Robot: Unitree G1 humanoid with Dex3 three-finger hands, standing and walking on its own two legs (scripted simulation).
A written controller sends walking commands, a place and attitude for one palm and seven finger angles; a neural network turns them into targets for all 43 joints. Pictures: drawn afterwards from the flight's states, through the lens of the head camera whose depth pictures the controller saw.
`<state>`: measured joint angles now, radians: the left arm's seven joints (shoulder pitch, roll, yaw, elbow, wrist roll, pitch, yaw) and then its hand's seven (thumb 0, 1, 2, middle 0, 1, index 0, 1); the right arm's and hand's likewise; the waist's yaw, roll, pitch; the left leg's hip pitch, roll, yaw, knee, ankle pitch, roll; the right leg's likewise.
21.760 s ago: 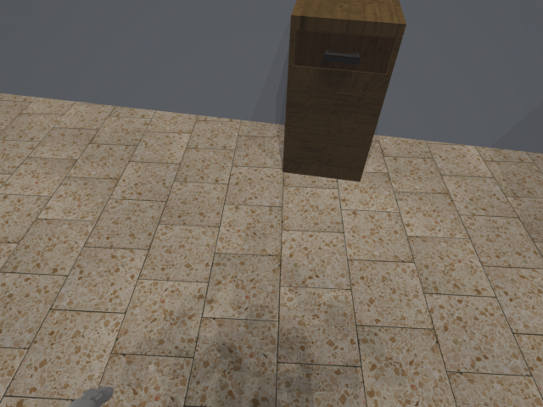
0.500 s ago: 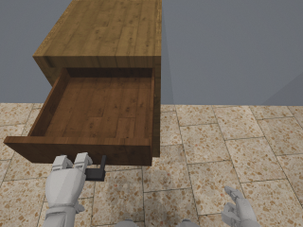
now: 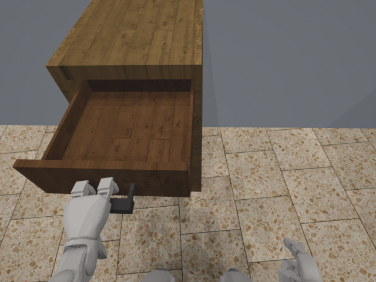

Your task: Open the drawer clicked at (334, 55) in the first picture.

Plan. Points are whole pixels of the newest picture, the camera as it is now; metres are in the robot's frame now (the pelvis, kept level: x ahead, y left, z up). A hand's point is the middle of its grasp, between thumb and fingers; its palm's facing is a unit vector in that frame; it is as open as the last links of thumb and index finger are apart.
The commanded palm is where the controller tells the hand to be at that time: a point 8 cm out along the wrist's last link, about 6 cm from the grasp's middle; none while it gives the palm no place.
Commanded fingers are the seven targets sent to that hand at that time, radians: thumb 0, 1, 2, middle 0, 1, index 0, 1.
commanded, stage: lift the hand off the handle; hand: left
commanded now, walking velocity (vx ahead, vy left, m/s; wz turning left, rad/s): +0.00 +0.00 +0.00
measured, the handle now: (104, 195) +0.30 +0.22 -0.02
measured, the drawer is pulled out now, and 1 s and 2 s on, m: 0.29 0.29 0.29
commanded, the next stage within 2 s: none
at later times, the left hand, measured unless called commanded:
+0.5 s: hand (93, 211) +0.26 +0.23 +0.00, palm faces +0.00 -0.08 -1.00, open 13.4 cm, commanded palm +0.24 +0.23 +0.06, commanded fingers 0.00 -0.50 0.30 -0.30 -1.20 -0.30 -1.20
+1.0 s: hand (89, 203) +0.26 +0.22 +0.05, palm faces +0.04 -0.10 -0.99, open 13.5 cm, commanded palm +0.23 +0.22 +0.10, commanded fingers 0.00 -0.50 0.30 -0.30 -1.20 -0.30 -1.20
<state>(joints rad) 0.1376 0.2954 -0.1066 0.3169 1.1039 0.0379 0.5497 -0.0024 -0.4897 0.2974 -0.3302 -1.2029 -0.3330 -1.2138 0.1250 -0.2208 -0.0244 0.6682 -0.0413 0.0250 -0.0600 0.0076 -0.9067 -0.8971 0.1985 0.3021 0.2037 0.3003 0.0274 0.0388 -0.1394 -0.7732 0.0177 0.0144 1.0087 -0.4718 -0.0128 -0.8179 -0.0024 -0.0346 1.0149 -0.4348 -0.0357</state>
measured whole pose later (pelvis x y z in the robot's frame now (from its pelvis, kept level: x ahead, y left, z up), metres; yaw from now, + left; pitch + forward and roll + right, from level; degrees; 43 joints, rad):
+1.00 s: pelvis +0.03 +0.00 +0.04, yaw +0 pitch +7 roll +1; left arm 0.27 0.31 -0.14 0.03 1.06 0.08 0.40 0.00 -0.49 0.30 -0.32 -1.20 -0.37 -1.22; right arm 0.10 -0.21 -0.01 0.62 -0.03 0.06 -0.02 0.01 -0.91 -0.90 0.20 0.30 0.20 0.30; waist 0.07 0.05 -0.09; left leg -0.46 0.01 0.02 0.76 -0.41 -0.01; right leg -0.52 0.00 -0.02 0.78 -0.39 -0.03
